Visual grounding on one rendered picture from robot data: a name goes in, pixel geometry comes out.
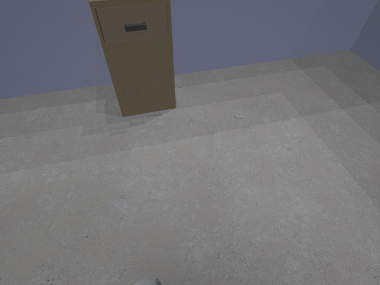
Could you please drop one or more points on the drawer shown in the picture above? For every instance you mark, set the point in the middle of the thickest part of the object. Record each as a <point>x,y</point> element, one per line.
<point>113,19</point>

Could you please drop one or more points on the handle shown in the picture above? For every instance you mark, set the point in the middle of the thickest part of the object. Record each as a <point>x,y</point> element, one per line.
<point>135,27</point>

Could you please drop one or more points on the cabinet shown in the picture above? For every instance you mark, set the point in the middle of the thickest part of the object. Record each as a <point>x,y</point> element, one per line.
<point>142,70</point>

